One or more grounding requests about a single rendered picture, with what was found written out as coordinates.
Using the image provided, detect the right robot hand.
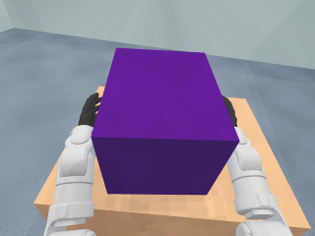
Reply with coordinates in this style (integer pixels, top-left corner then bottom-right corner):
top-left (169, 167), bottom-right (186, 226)
top-left (222, 95), bottom-right (237, 127)

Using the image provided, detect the robot right forearm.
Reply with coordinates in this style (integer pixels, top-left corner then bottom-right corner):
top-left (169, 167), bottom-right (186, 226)
top-left (227, 126), bottom-right (293, 236)

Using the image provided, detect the robot left forearm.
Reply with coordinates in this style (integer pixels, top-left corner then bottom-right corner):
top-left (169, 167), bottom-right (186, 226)
top-left (43, 125), bottom-right (96, 236)

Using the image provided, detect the carton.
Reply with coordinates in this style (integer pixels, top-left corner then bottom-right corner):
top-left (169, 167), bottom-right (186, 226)
top-left (91, 47), bottom-right (240, 196)

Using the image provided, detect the right robot upper arm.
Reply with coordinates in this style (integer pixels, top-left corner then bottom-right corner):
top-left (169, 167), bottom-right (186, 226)
top-left (235, 220), bottom-right (292, 236)

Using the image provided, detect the pedestal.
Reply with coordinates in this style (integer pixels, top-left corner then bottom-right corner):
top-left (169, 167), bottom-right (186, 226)
top-left (33, 87), bottom-right (311, 236)

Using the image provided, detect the left robot hand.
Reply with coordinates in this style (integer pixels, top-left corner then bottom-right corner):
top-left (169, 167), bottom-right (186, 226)
top-left (78, 92), bottom-right (102, 127)

